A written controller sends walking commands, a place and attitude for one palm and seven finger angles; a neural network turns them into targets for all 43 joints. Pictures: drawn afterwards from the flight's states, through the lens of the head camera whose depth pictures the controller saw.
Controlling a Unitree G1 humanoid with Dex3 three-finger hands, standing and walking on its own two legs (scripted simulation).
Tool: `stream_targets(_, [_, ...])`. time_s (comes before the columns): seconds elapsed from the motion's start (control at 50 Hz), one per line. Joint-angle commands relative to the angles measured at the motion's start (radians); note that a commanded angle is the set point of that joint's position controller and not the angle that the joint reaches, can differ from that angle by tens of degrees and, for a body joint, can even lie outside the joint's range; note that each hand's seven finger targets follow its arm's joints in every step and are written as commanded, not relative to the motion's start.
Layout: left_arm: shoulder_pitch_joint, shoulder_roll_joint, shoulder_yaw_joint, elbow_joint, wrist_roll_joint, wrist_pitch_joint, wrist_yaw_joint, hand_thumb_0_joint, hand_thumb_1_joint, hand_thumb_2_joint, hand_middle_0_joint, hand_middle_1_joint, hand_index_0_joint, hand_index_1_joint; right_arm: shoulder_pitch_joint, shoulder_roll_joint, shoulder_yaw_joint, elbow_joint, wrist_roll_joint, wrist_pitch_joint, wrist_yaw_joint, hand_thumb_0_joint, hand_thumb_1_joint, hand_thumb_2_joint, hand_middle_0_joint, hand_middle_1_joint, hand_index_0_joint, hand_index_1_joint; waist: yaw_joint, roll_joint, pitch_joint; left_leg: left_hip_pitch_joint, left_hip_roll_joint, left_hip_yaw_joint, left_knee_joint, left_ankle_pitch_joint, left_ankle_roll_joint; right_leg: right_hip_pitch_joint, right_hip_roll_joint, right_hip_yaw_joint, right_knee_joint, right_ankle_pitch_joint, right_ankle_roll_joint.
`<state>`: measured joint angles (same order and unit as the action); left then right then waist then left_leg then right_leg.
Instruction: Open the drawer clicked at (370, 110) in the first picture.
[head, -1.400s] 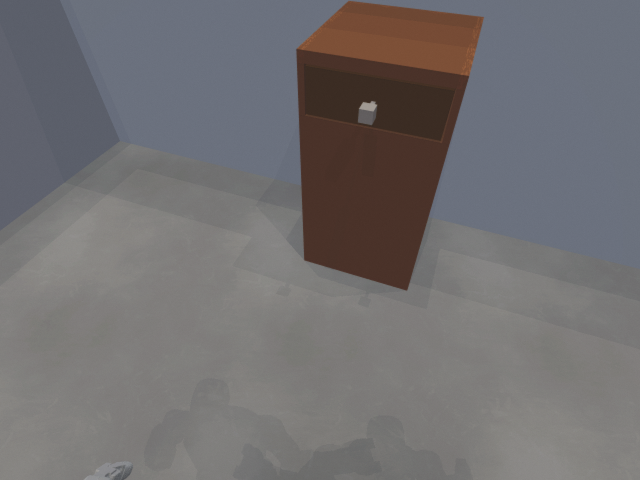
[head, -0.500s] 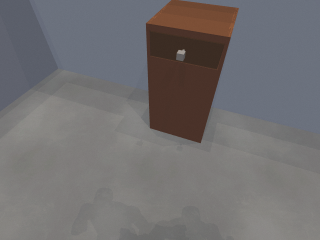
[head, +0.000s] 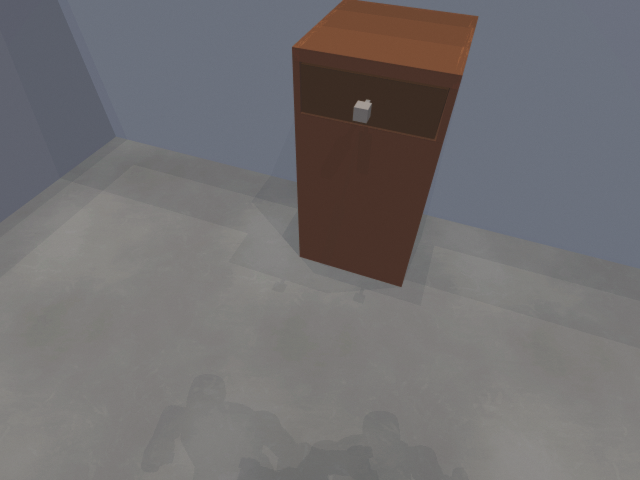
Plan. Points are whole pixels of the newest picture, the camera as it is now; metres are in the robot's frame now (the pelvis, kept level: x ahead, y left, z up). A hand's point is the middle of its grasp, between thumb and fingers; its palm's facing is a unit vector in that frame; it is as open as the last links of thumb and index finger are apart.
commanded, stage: look at it before walking up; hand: left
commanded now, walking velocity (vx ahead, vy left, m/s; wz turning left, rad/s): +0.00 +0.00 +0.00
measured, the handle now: (364, 108) +1.00 -0.06 -0.03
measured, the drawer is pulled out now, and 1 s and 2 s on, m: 0.00 0.00 0.00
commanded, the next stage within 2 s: turn to face it in 0.04 s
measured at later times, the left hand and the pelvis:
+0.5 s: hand out of the picture +0.06 +0.20 -0.18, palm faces -0.12 -0.96 -0.26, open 7.4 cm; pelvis -0.01 -0.01 -0.01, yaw -6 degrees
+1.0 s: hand out of the picture +0.08 +0.21 -0.17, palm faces -0.25 -0.94 -0.22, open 7.4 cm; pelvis -0.03 +0.03 -0.01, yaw -17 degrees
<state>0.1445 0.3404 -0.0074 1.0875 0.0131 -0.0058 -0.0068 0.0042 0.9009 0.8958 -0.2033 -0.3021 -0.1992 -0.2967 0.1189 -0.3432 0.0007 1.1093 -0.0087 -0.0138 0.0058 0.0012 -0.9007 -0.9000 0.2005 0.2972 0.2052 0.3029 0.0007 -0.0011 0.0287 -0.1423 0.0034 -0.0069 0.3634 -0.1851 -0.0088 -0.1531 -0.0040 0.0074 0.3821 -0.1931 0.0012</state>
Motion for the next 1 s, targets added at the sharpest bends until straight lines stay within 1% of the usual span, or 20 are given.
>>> stream_targets(0.0, [-0.042,0.208,0.043,-0.066,0.0,-0.022,0.017,0.0,0.9,0.9,-0.2,-0.3,-0.2,-0.3,-0.04,-0.203,-0.039,-0.066,0.001,-0.019,-0.015,0.0,-0.9,-0.9,0.2,0.3,0.2,0.3,-0.002,-0.008,-0.044,0.002,0.11,-0.1,-0.064,0.053,0.034,-0.011,-0.114,0.105,-0.083,0.031,-0.03])
stream_targets(0.16, [-0.045,0.211,0.045,-0.07,-0.001,-0.02,0.016,0.0,0.9,0.9,-0.2,-0.3,-0.2,-0.3,-0.039,-0.208,-0.04,-0.063,0.0,-0.022,-0.02,0.0,-0.9,-0.9,0.2,0.3,0.2,0.3,-0.002,0.0,-0.059,0.03,0.119,-0.083,-0.049,0.098,0.03,-0.01,-0.11,0.112,-0.065,0.113,-0.034])
stream_targets(0.22, [-0.008,0.133,0.037,-0.07,-0.001,0.003,0.02,0.0,0.9,0.9,-0.2,-0.3,-0.2,-0.3,0.011,-0.12,-0.03,-0.062,-0.001,-0.008,-0.024,0.0,-0.9,-0.9,0.2,0.3,0.2,0.3,-0.006,-0.002,-0.057,0.026,0.125,-0.044,-0.005,0.112,0.018,-0.039,-0.106,0.125,-0.018,0.179,-0.028])
stream_targets(0.26, [0.022,0.097,0.033,-0.076,0.0,0.019,0.022,0.0,0.9,0.9,-0.2,-0.3,-0.2,-0.3,0.036,-0.084,-0.029,-0.069,-0.001,0.005,-0.028,0.0,-0.9,-0.9,0.2,0.3,0.2,0.3,-0.007,-0.007,-0.05,0.024,0.13,-0.025,0.016,0.094,0.011,-0.076,-0.097,0.132,0.011,0.182,-0.021])
stream_targets(0.44, [0.072,0.077,0.058,-0.158,0.009,0.037,0.011,0.0,0.9,0.9,-0.2,-0.3,-0.2,-0.3,0.036,-0.087,-0.067,-0.151,-0.003,0.021,-0.033,0.0,-0.9,-0.9,0.2,0.3,0.2,0.3,0.003,0.037,-0.03,-0.055,0.177,-0.02,0.059,-0.08,0.041,-0.192,-0.04,0.158,0.138,0.098,-0.024])
stream_targets(0.5, [0.085,0.083,0.067,-0.176,0.013,0.035,0.014,0.0,0.9,0.9,-0.2,-0.3,-0.2,-0.3,0.046,-0.05,-0.072,-0.171,-0.001,0.025,-0.031,0.0,-0.9,-0.9,0.2,0.3,0.2,0.3,0.001,-0.051,-0.044,-0.096,0.12,0.036,0.162,-0.165,0.021,-0.205,-0.084,0.262,0.078,0.057,-0.054])
stream_targets(0.54, [0.095,0.111,0.078,-0.18,0.014,0.032,0.019,0.0,0.9,0.9,-0.2,-0.3,-0.2,-0.3,0.07,-0.007,-0.07,-0.173,0.002,0.028,-0.031,0.0,-0.9,-0.9,0.2,0.3,0.2,0.3,-0.001,-0.166,-0.057,-0.138,0.046,0.082,0.301,-0.214,-0.005,-0.184,-0.174,0.413,-0.028,0.038,-0.107])
stream_targets(0.58, [0.115,0.116,0.09,-0.185,0.013,0.033,0.031,0.0,0.9,0.9,-0.2,-0.3,-0.2,-0.3,0.069,0.009,-0.068,-0.174,0.003,0.028,-0.032,0.0,-0.9,-0.9,0.2,0.3,0.2,0.3,0.021,-0.219,-0.057,-0.224,0.025,0.046,0.428,-0.297,-0.011,-0.118,-0.224,0.49,-0.079,0.1,-0.174])
stream_targets(0.64, [0.088,0.082,0.098,-0.195,0.015,0.03,0.038,0.0,0.9,0.9,-0.2,-0.3,-0.2,-0.3,0.106,0.031,-0.066,-0.166,0.01,0.015,-0.037,0.0,-0.9,-0.9,0.2,0.3,0.2,0.3,0.002,-0.181,-0.117,-0.219,0.034,0.012,0.364,-0.276,-0.007,-0.033,-0.197,0.433,0.002,0.306,-0.182])
stream_targets(0.7, [0.053,0.053,0.095,-0.211,0.006,0.035,0.038,0.0,0.9,0.9,-0.2,-0.3,-0.2,-0.3,0.197,0.047,-0.064,-0.136,0.012,0.003,-0.044,0.0,-0.9,-0.9,0.2,0.3,0.2,0.3,-0.042,-0.12,-0.135,0.013,0.03,0.028,0.105,-0.096,-0.004,-0.171,-0.126,0.358,0.072,0.212,-0.112])
stream_targets(0.72, [0.049,0.019,0.089,-0.222,0.001,0.038,0.035,0.0,0.9,0.9,-0.2,-0.3,-0.2,-0.3,0.218,0.016,-0.07,-0.133,0.007,-0.004,-0.048,0.0,-0.9,-0.9,0.2,0.3,0.2,0.3,-0.052,-0.003,-0.126,0.101,0.109,-0.055,0.017,-0.105,0.026,-0.29,-0.054,0.293,0.146,0.085,-0.072])
stream_targets(0.74, [0.04,-0.029,0.08,-0.237,-0.003,0.041,0.024,0.0,0.9,0.9,-0.2,-0.3,-0.2,-0.3,0.208,-0.051,-0.085,-0.146,-0.005,-0.007,-0.048,0.0,-0.9,-0.9,0.2,0.3,0.2,0.3,-0.051,0.228,-0.082,0.106,0.289,-0.265,-0.094,-0.071,0.097,-0.411,0.069,0.145,0.33,-0.112,-0.012])
stream_targets(0.76, [0.032,-0.029,0.085,-0.24,0.001,0.042,0.023,0.0,0.9,0.9,-0.2,-0.3,-0.2,-0.3,0.164,-0.065,-0.085,-0.167,-0.008,-0.001,-0.048,0.0,-0.9,-0.9,0.2,0.3,0.2,0.3,-0.034,0.262,-0.033,-0.017,0.403,-0.313,-0.137,-0.007,0.166,-0.399,0.065,0.071,0.507,-0.299,0.018])
stream_targets(0.78, [0.055,-0.012,0.094,-0.219,0.011,0.053,0.027,0.0,0.9,0.9,-0.2,-0.3,-0.2,-0.3,0.11,-0.033,-0.078,-0.177,-0.01,0.0,-0.046,0.0,-0.9,-0.9,0.2,0.3,0.2,0.3,-0.01,0.245,-0.023,-0.105,0.392,-0.273,-0.144,-0.041,0.182,-0.357,0.033,0.099,0.625,-0.291,0.024])
stream_targets(0.8, [0.074,0.002,0.1,-0.202,0.016,0.059,0.021,0.0,0.9,0.9,-0.2,-0.3,-0.2,-0.3,0.086,-0.004,-0.069,-0.185,-0.01,-0.003,-0.049,0.0,-0.9,-0.9,0.2,0.3,0.2,0.3,0.005,0.169,0.009,-0.153,0.354,-0.225,-0.145,-0.051,0.184,-0.35,0.026,0.096,0.702,-0.258,0.029])
stream_targets(0.82, [0.09,-0.017,0.103,-0.191,0.016,0.061,0.014,0.0,0.9,0.9,-0.2,-0.3,-0.2,-0.3,0.065,-0.008,-0.068,-0.19,-0.014,-0.003,-0.05,0.0,-0.9,-0.9,0.2,0.3,0.2,0.3,0.022,0.133,0.027,-0.166,0.325,-0.163,-0.129,-0.043,0.178,-0.357,0.017,0.078,0.737,-0.236,0.03])
stream_targets(0.84, [0.1,-0.036,0.099,-0.184,0.016,0.061,0.009,0.0,0.9,0.9,-0.2,-0.3,-0.2,-0.3,0.063,-0.008,-0.07,-0.191,-0.016,-0.002,-0.049,0.0,-0.9,-0.9,0.2,0.3,0.2,0.3,0.023,0.108,0.039,-0.158,0.295,-0.107,-0.114,-0.027,0.166,-0.357,0.01,0.052,0.724,-0.22,0.031])
stream_targets(0.88, [0.098,-0.066,0.086,-0.181,0.014,0.057,0.004,0.0,0.9,0.9,-0.2,-0.3,-0.2,-0.3,0.087,-0.001,-0.069,-0.176,-0.018,-0.003,-0.048,0.0,-0.9,-0.9,0.2,0.3,0.2,0.3,0.014,0.122,0.026,-0.088,0.264,-0.046,-0.077,0.08,0.161,-0.35,-0.003,0.007,0.616,-0.219,0.037])
stream_targets(0.92, [0.083,-0.089,0.074,-0.188,0.013,0.05,-0.001,0.0,0.9,0.9,-0.2,-0.3,-0.2,-0.3,0.164,-0.011,-0.074,-0.148,-0.024,-0.004,-0.044,0.0,-0.9,-0.9,0.2,0.3,0.2,0.3,-0.02,0.157,-0.011,-0.005,0.279,-0.047,-0.078,0.007,0.166,-0.31,-0.012,-0.041,0.48,-0.255,0.031])
stream_targets(0.98, [0.062,-0.097,0.067,-0.191,0.018,0.035,-0.008,0.0,0.9,0.9,-0.2,-0.3,-0.2,-0.3,0.221,-0.03,-0.084,-0.119,-0.026,-0.002,-0.035,0.0,-0.9,-0.9,0.2,0.3,0.2,0.3,-0.048,0.17,0.001,-0.018,0.305,-0.091,-0.103,-0.215,0.166,-0.229,-0.009,-0.082,0.31,-0.291,0.013])
